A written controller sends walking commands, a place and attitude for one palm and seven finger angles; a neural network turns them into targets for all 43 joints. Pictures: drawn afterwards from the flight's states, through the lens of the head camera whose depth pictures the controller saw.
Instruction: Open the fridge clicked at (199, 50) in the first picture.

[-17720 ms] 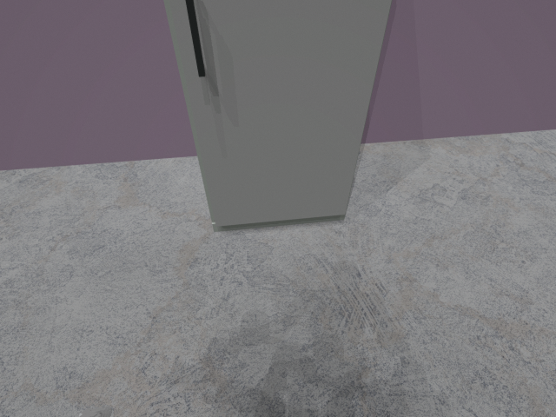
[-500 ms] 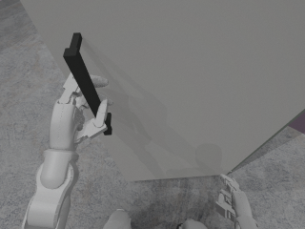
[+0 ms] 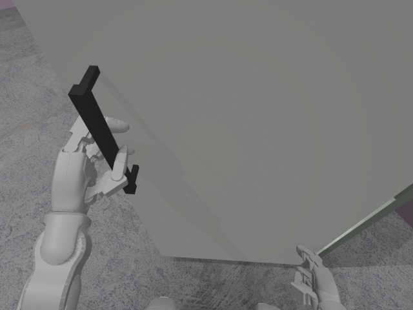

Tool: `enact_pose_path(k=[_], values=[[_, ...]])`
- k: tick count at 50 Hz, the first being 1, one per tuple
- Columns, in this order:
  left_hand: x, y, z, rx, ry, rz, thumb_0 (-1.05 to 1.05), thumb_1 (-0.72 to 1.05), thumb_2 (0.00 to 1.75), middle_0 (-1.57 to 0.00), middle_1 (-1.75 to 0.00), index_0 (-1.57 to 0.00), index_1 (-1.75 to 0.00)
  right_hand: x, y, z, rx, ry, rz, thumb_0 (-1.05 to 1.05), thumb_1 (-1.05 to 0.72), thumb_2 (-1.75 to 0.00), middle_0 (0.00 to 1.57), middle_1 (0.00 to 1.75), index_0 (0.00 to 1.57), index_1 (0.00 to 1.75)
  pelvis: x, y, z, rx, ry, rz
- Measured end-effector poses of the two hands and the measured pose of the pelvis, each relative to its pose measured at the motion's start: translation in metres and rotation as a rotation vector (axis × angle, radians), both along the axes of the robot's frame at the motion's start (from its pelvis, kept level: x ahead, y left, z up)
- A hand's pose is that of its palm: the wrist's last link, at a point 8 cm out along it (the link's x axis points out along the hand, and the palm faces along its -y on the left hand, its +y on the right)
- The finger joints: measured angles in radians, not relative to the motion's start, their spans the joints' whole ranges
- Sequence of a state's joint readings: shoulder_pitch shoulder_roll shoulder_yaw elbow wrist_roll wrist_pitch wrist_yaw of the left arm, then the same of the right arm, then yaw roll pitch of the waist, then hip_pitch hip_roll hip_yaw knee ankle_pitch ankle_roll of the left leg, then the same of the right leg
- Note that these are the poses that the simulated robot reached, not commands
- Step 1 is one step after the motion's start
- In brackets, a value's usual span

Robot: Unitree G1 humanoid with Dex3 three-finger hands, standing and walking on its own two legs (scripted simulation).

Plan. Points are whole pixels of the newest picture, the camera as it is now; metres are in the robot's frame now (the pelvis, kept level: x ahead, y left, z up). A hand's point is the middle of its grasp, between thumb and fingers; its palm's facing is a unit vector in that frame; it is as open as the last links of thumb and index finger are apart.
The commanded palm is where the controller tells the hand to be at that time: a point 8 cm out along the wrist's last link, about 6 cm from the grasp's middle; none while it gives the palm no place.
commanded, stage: walk backward, drawing the door open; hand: left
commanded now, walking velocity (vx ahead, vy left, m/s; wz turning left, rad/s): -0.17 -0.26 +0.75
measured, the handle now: (115, 142) +0.33 +0.17 +0.16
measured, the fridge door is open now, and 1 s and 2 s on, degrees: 59 85 80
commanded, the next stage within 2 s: stop walking and hold the door back in 0.46 s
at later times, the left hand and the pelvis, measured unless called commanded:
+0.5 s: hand (131, 309) +0.11 +0.10 +0.16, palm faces +0.54 -0.80 -0.25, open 6.0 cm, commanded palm +0.06 +0.13 +0.16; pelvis -0.06 -0.17 +0.00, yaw +19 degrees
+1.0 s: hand out of the picture +0.07 +0.07 +0.16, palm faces +0.68 -0.69 -0.25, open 5.5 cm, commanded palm +0.03 +0.12 +0.15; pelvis -0.16 -0.29 +0.01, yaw +30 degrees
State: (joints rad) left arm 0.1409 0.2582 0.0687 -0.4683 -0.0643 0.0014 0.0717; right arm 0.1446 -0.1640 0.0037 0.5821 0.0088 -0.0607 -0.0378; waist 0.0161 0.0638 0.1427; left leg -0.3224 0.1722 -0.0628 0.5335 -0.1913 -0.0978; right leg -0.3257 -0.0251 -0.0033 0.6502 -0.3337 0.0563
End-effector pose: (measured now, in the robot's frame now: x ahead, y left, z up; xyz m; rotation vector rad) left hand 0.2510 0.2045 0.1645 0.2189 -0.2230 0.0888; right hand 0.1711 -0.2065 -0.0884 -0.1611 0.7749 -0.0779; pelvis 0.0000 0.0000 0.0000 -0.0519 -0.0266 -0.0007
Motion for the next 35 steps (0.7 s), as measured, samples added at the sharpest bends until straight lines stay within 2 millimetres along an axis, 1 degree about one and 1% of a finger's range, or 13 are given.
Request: enact_pose_path(k=[2,5,8,11,14,15,18,22,24,26,29,32,35], values=[[-0.016,-0.006,-0.001,0.023,-0.021,0.076,-0.02,0.70,0.82,-0.46,-1.40,-0.28,-1.34,0.003,-0.014,-0.008,0.027,-0.022,0.026,0.01,-0.90,-0.90,0.20,0.30,0.20,0.30,-0.005,-0.023,-0.010,0.023,0.011,0.014],[-0.039,-0.014,0.000,0.026,-0.012,0.160,-0.02,0.70,0.83,-0.46,-1.40,-0.28,-1.34,0.002,-0.038,-0.012,0.014,-0.018,0.043,0.01,-0.90,-0.90,0.20,0.30,0.20,0.30,-0.017,-0.044,-0.010,0.025,-0.001,0.072],[-0.062,-0.020,0.001,0.022,0.006,0.202,-0.02,0.70,0.82,-0.46,-1.40,-0.29,-1.35,-0.001,-0.061,-0.007,-0.035,-0.005,0.056,0.01,-0.90,-0.90,0.20,0.30,0.20,0.30,-0.025,-0.059,-0.005,0.054,-0.007,0.125],[-0.085,-0.027,0.001,0.014,-0.003,0.222,-0.02,0.70,0.82,-0.46,-1.40,-0.31,-1.36,-0.003,-0.077,0.001,-0.091,-0.009,0.089,0.01,-0.90,-0.90,0.20,0.30,0.20,0.30,-0.032,-0.072,-0.005,0.060,0.002,0.185],[-0.106,-0.033,-0.003,0.014,-0.063,0.225,-0.02,0.69,0.82,-0.46,-1.40,-0.31,-1.36,0.000,-0.090,0.001,-0.138,-0.054,0.120,0.01,-0.90,-0.90,0.20,0.30,0.20,0.30,-0.040,-0.084,-0.019,0.035,0.016,0.220],[-0.112,-0.035,-0.004,0.022,-0.079,0.234,-0.02,0.69,0.82,-0.46,-1.40,-0.31,-1.37,-0.001,-0.092,0.001,-0.140,-0.051,0.130,0.01,-0.90,-0.90,0.20,0.30,0.20,0.30,-0.045,-0.091,-0.020,0.042,0.004,0.231],[-0.134,-0.044,-0.003,0.030,-0.068,0.288,-0.02,0.68,0.82,-0.46,-1.40,-0.33,-1.37,-0.007,-0.095,0.006,-0.121,-0.027,0.195,0.01,-0.90,-0.90,0.20,0.30,0.19,0.30,-0.054,-0.115,-0.011,0.037,-0.020,0.271],[-0.162,-0.061,0.001,0.029,-0.011,0.389,-0.02,0.68,0.81,-0.46,-1.40,-0.34,-1.38,-0.011,-0.099,0.011,-0.059,-0.017,0.283,0.01,-0.90,-0.90,0.20,0.30,0.20,0.30,-0.061,-0.146,0.002,0.006,-0.020,0.312],[-0.176,-0.070,0.003,0.037,0.013,0.449,-0.02,0.68,0.80,-0.46,-1.40,-0.34,-1.38,-0.010,-0.102,0.010,-0.020,-0.028,0.317,0.01,-0.90,-0.90,0.20,0.30,0.20,0.30,-0.063,-0.163,0.003,-0.002,-0.016,0.330],[-0.190,-0.081,0.004,0.059,0.028,0.514,-0.02,0.68,0.80,-0.46,-1.40,-0.33,-1.38,-0.006,-0.108,0.007,0.018,-0.047,0.349,0.01,-0.90,-0.90,0.20,0.30,0.20,0.30,-0.063,-0.182,0.001,0.004,-0.009,0.351],[-0.211,-0.097,0.005,0.095,0.035,0.610,-0.04,0.68,0.80,-0.46,-1.40,-0.31,-1.37,0.001,-0.122,-0.002,0.047,-0.061,0.394,0.01,-0.90,-0.90,0.20,0.30,0.20,0.30,-0.066,-0.210,-0.006,0.030,-0.004,0.379],[-0.229,-0.111,0.005,0.094,0.048,0.670,-0.04,0.67,0.81,-0.46,-1.40,-0.31,-1.37,0.002,-0.142,-0.003,0.016,-0.040,0.425,0.01,-0.90,-0.90,0.20,0.30,0.20,0.30,-0.070,-0.227,0.000,0.066,0.003,0.420],[-0.240,-0.119,0.005,0.091,0.046,0.703,-0.05,0.65,0.81,-0.46,-1.40,-0.34,-1.38,0.003,-0.163,-0.001,-0.030,-0.027,0.447,0.01,-0.90,-0.90,0.20,0.30,0.20,0.30,-0.076,-0.242,0.006,0.095,0.007,0.463]])
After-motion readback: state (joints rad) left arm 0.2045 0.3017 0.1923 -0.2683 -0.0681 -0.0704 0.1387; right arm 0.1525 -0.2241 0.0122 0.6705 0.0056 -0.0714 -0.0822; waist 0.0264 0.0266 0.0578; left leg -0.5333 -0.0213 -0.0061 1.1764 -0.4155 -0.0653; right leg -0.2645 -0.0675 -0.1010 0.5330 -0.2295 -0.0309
